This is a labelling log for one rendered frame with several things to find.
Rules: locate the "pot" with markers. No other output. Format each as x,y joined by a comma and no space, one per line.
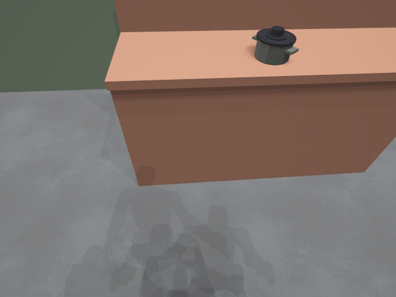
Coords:
273,55

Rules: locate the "table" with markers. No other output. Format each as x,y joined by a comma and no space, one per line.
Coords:
195,105

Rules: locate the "lid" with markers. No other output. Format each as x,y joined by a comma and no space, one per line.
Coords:
265,36

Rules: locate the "knob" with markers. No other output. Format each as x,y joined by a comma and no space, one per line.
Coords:
277,30

